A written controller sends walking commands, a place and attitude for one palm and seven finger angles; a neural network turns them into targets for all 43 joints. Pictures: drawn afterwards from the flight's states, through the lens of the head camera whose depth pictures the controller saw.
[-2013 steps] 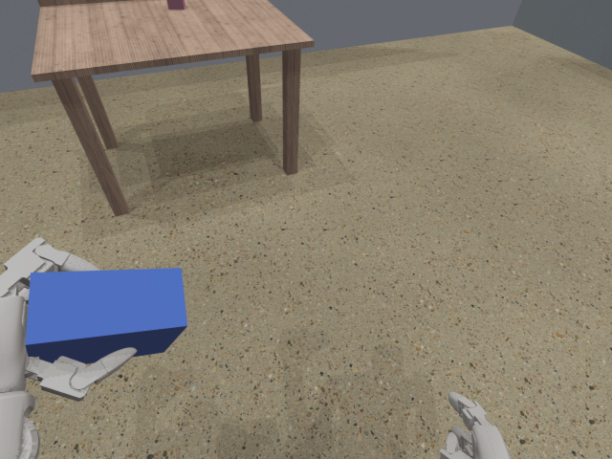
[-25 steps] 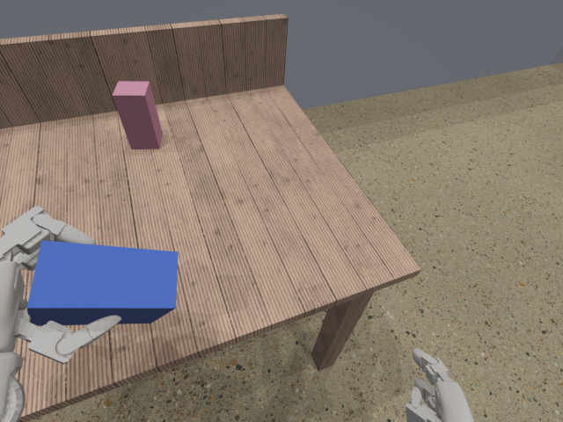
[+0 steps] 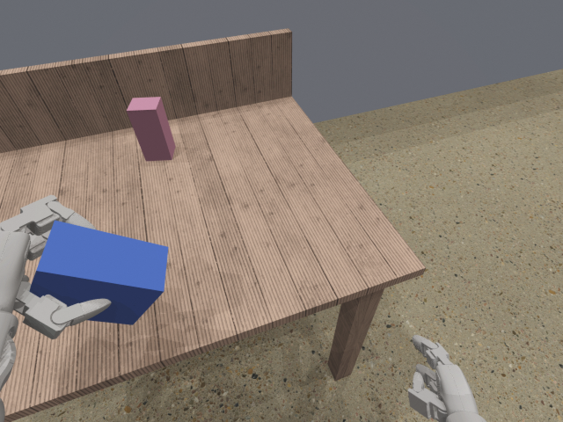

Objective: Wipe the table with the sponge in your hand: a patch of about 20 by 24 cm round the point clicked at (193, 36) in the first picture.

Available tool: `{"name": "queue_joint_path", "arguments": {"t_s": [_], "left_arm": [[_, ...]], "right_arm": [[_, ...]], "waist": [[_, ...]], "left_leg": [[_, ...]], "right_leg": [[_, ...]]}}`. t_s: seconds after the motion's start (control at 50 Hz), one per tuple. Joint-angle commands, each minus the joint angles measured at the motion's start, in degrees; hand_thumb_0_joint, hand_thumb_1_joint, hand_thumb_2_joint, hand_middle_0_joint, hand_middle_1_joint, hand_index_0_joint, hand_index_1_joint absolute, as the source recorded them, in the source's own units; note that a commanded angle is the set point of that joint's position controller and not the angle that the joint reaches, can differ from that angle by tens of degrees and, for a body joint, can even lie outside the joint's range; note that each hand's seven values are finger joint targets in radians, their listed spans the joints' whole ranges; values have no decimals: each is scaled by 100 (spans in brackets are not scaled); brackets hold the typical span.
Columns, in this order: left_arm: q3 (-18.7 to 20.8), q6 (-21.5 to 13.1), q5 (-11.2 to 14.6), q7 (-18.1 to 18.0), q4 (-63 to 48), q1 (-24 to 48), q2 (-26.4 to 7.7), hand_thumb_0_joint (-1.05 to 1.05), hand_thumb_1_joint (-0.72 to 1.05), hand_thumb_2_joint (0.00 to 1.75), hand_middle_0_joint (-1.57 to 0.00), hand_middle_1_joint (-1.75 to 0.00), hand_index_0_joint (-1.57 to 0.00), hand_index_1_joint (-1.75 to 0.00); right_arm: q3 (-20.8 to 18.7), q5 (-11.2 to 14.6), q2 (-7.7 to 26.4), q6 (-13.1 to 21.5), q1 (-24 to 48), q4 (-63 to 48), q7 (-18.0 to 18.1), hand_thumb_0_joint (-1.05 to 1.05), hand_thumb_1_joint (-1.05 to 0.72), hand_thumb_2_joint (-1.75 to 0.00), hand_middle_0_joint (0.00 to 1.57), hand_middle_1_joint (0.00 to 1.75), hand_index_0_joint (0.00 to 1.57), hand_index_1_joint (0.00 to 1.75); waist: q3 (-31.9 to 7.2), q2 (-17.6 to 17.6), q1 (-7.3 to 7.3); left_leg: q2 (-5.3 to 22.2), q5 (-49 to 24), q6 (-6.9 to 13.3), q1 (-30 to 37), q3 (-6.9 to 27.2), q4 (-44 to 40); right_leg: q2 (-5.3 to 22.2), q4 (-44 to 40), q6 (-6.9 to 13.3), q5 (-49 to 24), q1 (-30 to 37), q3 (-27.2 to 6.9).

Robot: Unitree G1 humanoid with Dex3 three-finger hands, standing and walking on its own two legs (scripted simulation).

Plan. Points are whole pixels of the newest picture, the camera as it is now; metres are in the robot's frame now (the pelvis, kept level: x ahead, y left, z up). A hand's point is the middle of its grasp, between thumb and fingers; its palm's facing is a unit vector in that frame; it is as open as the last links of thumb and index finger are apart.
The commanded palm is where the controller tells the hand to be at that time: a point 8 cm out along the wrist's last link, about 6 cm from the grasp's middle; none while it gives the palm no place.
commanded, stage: turn the palm down, sponge in hand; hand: left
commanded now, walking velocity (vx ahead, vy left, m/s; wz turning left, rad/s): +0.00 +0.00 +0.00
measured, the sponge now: (116, 281) +0.24 +0.23 +0.12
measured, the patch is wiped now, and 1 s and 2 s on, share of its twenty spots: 0.00 0.00 0.00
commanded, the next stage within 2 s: move the sponge above the wiping area in 1.94 s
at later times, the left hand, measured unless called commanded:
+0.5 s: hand (99, 281) +0.23 +0.24 +0.14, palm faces +0.22 -0.55 -0.81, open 10.4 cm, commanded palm +0.19 +0.27 +0.18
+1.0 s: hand (77, 286) +0.23 +0.27 +0.12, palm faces +0.17 -0.30 -0.94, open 10.4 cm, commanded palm +0.20 +0.27 +0.17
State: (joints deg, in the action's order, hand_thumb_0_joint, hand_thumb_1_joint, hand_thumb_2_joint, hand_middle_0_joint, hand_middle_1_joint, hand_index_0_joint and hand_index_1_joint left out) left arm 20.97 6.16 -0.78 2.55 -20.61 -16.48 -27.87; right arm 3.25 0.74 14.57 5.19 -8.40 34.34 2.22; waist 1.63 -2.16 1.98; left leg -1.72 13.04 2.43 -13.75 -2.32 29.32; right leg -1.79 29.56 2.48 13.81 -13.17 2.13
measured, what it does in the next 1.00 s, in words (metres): stands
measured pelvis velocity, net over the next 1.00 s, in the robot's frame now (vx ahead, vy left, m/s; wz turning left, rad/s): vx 0.01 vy -0.02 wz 0.00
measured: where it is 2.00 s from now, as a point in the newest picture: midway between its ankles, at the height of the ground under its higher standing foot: outside the picture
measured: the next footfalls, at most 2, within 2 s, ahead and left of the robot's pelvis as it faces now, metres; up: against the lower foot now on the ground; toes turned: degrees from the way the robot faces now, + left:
none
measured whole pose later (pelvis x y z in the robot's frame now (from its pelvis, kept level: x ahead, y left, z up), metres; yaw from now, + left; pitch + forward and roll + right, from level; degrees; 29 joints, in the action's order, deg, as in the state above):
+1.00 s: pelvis +0.01 -0.02 -0.01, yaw +0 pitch -2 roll +0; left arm 8.3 15.9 -31.5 -2.0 -17.7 -15.7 -33.2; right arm 3.0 2.7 14.3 -1.6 -5.4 34.2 7.9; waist -0.9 -4.7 4.7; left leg -0.4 16.0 1.0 -16.1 -1.8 33.6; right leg -3.1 33.3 4.0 16.6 -15.4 2.6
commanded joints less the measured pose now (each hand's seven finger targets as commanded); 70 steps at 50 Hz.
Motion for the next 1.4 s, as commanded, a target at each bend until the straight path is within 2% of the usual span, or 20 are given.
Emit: {"name": "queue_joint_path", "arguments": {"t_s": [0.0,0.02,0.04,0.16,0.24,0.3,0.42,0.44,0.52,0.54,0.62,0.64,0.76,0.82,0.84,0.92,1.04,1.22,1.24,1.38], "left_arm": [[1205,-1122,-93,-480,-1594,794,-1663,0,10,130,-120,-160,-120,-160],[1454,-1281,-195,-637,-1831,1174,-2048,0,10,130,-120,-160,-120,-160],[1154,-1399,-303,-761,-1862,1330,-1728,0,10,130,-120,-160,-120,-160],[517,-798,-712,-704,-560,1674,-1650,0,10,130,-120,-160,-120,-160],[199,-385,-962,-310,-545,1672,-1681,0,10,130,-120,-160,-120,-160],[544,-450,-1072,-154,-540,1288,-2018,0,10,130,-120,-160,-120,-160],[1307,-636,-1252,-455,-661,571,-2509,0,10,130,-120,-160,-120,-160],[849,-609,-1301,-495,-841,731,-2030,0,10,130,-120,-160,-120,-160],[1036,-261,-1571,-656,-607,431,-2358,0,10,130,-120,-160,-120,-160],[609,-193,-1629,-614,-782,597,-1987,0,10,130,-120,-160,-120,-160],[484,-21,-1980,-580,-899,663,-2171,0,10,130,-120,-160,-120,-160],[125,-42,-2055,-560,-1009,837,-1857,0,10,130,-120,-160,-120,-160],[320,-12,-2635,-820,-1221,710,-2188,0,10,130,-120,-160,-120,-160],[417,346,-2837,-919,-904,604,-2285,0,10,130,-120,-160,-120,-160],[-30,438,-2836,-885,-982,716,-1816,0,10,130,-120,-160,-120,-160],[-158,920,-3202,-758,-743,1022,-2008,0,10,130,-120,-160,-120,-160],[-892,1038,-3723,-454,-882,1371,-1571,0,10,130,-120,-160,-120,-160],[-638,1094,-4481,-611,-653,1712,-1917,0,10,130,-120,-160,-120,-160],[-984,1133,-4480,-586,-660,1748,-1546,0,10,130,-120,-160,-120,-160],[-1398,1454,-4940,-382,-413,2032,-1490,0,10,130,-120,-160,-120,-160]], "right_arm": [[-390,-135,633,307,867,-842,180,0,-90,-90,20,30,20,30],[-380,-113,626,318,914,-791,177,0,-90,-90,20,30,20,30],[-362,-184,497,351,910,-815,175,0,-90,-90,20,30,20,30],[-341,-67,601,216,839,-614,379,0,-90,-90,20,30,20,30],[-285,4,573,142,1022,-791,506,0,-90,-90,20,30,20,30],[-337,-7,606,84,909,-848,560,0,-90,-90,20,30,20,30],[-417,7,571,33,797,-871,483,0,-90,-90,20,30,20,30],[-374,12,503,3,842,-975,455,0,-90,-90,20,30,20,30],[-432,62,630,-101,771,-944,508,0,-90,-90,20,30,20,30],[-413,78,591,-134,795,-1033,517,0,-90,-90,20,30,20,30],[-392,139,600,-153,940,-1049,617,0,-90,-90,20,30,20,30],[-390,139,563,-149,897,-1083,632,0,-90,-90,20,30,20,30],[-400,102,569,-137,896,-1028,635,0,-90,-90,20,30,20,30],[-338,143,569,-233,1184,-978,611,0,-90,-90,20,30,20,30],[-326,153,526,-264,1167,-1049,601,0,-90,-90,20,30,20,30],[-242,217,564,-384,1475,-975,604,0,-90,-90,20,30,20,30],[-156,180,507,-418,1625,-1003,575,0,-90,-90,20,30,20,30],[-144,102,523,-473,1916,-722,450,0,-90,-90,20,30,20,30],[-144,103,488,-483,1890,-764,425,0,-90,-90,20,30,20,30],[-150,92,533,-577,2014,-659,326,0,-90,-90,20,30,20,30]], "waist": [[-994,111,138],[-1120,-322,162],[-1300,-567,154],[-741,-496,-69],[-905,-191,65],[-957,246,200],[-1149,-7,408],[-1177,-115,327],[-1041,59,317],[-1162,25,254],[-1033,-51,232],[-1075,-90,157],[-1417,-200,317],[-1086,-254,403],[-1149,-225,324],[-862,-270,346],[-1004,-241,319],[-1125,-453,526],[-1152,-407,476],[-1239,-380,473]], "left_leg": [[154,48,-121,269,360,-273],[130,224,-127,290,350,-226],[80,132,-119,308,348,-141],[34,561,-60,-73,252,22],[51,207,-55,-54,189,165],[85,-105,-58,-204,203,312],[78,-535,-128,-327,198,588],[81,-531,-118,-379,176,591],[105,-525,-112,-450,214,685],[104,-519,-99,-468,187,688],[76,-534,-60,-275,215,672],[89,-494,-40,-210,196,657],[98,-765,-36,21,283,473],[104,-667,-68,10,335,277],[136,-670,-54,24,273,231],[113,-445,-74,120,379,-26],[135,-491,-22,435,482,-310],[148,-885,-94,650,746,-618],[170,-975,-79,657,686,-618],[143,-1146,-85,772,810,-785]], "right_leg": [[-30,-266,-117,157,-431,114],[-58,-208,-93,291,-505,23],[6,-154,-73,245,-448,25],[186,-417,-122,676,-738,-256],[303,-584,-107,813,-462,-566],[363,-571,-165,593,-258,-756],[422,-388,-161,-213,-67,-1080],[495,-321,-183,-332,-77,-1018],[489,-313,-177,-488,-206,-1237],[552,-278,-214,-600,-115,-1190],[421,-345,-151,-311,-380,-1185],[429,-370,-164,-247,-400,-1068],[317,-213,-81,-590,-247,-855],[231,-304,-21,-432,-327,-852],[267,-295,-55,-509,-213,-672],[168,-528,8,-3,-321,-791],[129,-623,43,-56,-71,-534],[11,-714,224,-415,309,-743],[69,-704,192,-517,361,-557],[75,-788,217,-639,488,-623]]}}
